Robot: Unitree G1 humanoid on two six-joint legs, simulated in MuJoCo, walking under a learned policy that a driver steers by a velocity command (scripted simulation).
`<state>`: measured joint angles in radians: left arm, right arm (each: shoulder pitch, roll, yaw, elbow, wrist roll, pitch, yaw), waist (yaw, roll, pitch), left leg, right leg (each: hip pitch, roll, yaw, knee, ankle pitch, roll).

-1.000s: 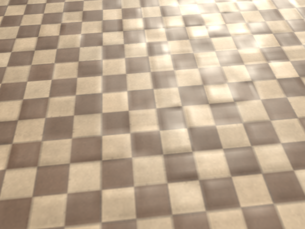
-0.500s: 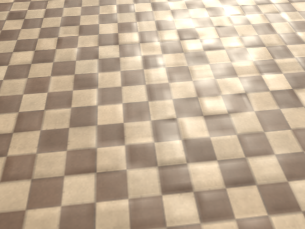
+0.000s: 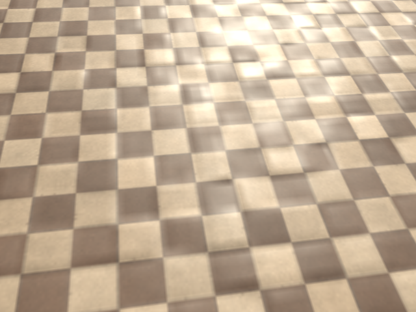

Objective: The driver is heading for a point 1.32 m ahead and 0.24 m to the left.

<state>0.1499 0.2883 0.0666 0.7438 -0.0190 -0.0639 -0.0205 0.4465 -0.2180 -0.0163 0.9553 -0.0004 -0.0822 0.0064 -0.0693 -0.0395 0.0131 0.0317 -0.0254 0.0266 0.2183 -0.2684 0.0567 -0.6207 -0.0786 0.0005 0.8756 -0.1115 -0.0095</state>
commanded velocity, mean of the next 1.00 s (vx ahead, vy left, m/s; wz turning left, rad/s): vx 0.48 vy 0.00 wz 0.00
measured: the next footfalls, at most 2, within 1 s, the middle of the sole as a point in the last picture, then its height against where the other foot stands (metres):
right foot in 0.22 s outside the picture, level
left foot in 0.74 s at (154, 282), level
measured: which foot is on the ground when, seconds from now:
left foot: down 0.00-0.24, up 0.26-0.72, down 0.74-1.00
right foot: up 0.00-0.20, down 0.22-0.76, up 0.78-1.00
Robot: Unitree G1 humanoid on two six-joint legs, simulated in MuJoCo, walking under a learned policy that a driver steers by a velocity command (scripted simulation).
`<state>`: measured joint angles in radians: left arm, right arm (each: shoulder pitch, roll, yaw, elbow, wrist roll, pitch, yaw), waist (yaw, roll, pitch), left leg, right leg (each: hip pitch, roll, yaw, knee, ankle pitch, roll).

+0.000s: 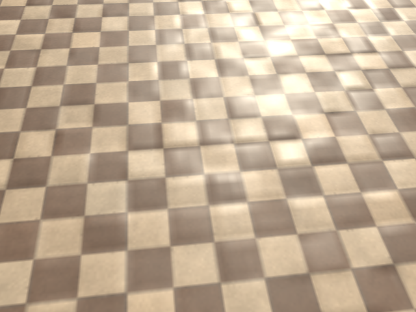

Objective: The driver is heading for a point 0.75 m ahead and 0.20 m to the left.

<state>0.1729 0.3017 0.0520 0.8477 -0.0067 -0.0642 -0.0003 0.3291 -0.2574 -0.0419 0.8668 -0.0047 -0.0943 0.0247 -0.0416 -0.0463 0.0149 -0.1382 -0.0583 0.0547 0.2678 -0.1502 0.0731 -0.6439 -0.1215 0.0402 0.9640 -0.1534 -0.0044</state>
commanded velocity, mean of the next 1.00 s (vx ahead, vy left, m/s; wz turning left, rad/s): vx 0.50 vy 0.00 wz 0.28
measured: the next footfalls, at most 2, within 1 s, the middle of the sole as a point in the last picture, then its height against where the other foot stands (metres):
right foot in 0.28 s outside the picture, level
left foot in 0.84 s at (168, 278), level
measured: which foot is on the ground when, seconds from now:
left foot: down 0.00-0.28, up 0.30-0.82, down 0.84-1.00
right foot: up 0.00-0.26, down 0.28-0.82, up 0.84-1.00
